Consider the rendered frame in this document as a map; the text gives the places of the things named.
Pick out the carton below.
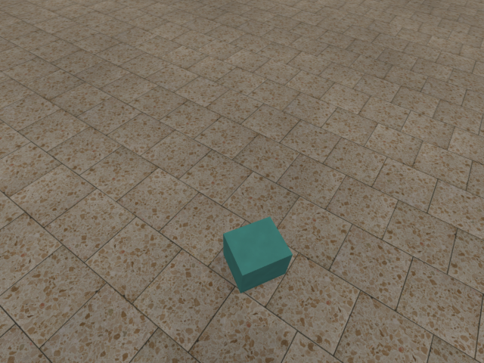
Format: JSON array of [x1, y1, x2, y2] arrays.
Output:
[[223, 216, 293, 293]]

